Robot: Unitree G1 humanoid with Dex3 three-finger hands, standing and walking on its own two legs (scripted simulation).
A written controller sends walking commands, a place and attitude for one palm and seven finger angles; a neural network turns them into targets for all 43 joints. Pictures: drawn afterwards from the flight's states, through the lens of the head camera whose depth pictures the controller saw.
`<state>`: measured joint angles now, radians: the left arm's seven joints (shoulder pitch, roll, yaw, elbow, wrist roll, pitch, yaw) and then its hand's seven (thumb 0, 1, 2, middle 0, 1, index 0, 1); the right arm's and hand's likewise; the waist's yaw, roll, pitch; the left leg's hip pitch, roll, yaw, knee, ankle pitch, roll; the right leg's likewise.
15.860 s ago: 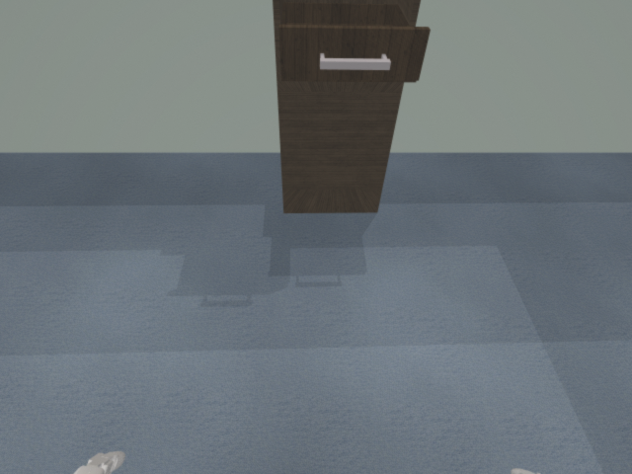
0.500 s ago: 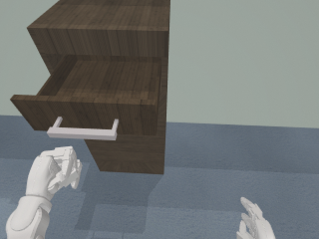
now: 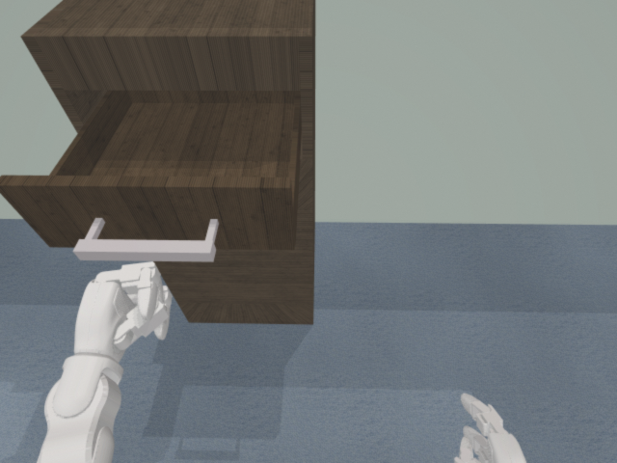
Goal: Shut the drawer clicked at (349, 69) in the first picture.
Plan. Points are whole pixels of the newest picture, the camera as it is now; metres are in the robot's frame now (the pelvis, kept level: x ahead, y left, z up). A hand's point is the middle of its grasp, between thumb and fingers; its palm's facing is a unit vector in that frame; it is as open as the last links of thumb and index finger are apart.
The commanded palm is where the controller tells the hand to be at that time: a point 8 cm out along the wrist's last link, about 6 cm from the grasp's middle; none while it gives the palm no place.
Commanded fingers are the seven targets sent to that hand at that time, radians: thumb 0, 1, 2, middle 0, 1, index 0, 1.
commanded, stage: bring the fist close to the handle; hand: left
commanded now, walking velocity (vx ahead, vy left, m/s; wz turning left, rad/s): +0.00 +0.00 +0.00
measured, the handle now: (150, 238) +0.39 +0.25 +0.07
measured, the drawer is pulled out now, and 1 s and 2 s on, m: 0.23 0.20 0.06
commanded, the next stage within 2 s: push the drawer shut in 0.18 s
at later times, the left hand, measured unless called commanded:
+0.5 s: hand (165, 297) +0.29 +0.20 +0.07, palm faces +0.07 -1.00 -0.06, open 3.3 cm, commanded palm +0.27 +0.25 +0.07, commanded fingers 0.00 0.90 0.90 -1.40 -1.60 -1.40 -1.60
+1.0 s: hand (166, 265) +0.34 +0.21 +0.07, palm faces +0.05 -1.00 -0.04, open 2.7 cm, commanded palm +0.33 +0.25 +0.07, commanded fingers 0.00 0.90 0.90 -1.40 -1.60 -1.40 -1.60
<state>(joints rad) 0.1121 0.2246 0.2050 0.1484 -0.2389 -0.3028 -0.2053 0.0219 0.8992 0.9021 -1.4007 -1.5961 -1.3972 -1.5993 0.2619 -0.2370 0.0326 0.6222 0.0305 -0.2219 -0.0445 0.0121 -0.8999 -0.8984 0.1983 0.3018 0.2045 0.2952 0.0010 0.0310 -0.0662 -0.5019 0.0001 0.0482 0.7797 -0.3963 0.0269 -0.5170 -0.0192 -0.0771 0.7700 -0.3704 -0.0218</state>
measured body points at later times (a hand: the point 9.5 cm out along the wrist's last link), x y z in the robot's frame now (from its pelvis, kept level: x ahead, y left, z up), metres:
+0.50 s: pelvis +0.00 -0.02 +0.00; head +0.04 -0.04 +0.45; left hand +0.28 +0.25 +0.08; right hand +0.17 -0.26 -0.09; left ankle +0.00 +0.10 -0.71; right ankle +0.01 -0.11 -0.71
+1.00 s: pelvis -0.01 -0.01 +0.00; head +0.04 -0.02 +0.44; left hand +0.33 +0.26 +0.08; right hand +0.12 -0.26 -0.11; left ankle +0.00 +0.10 -0.71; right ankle +0.01 -0.11 -0.71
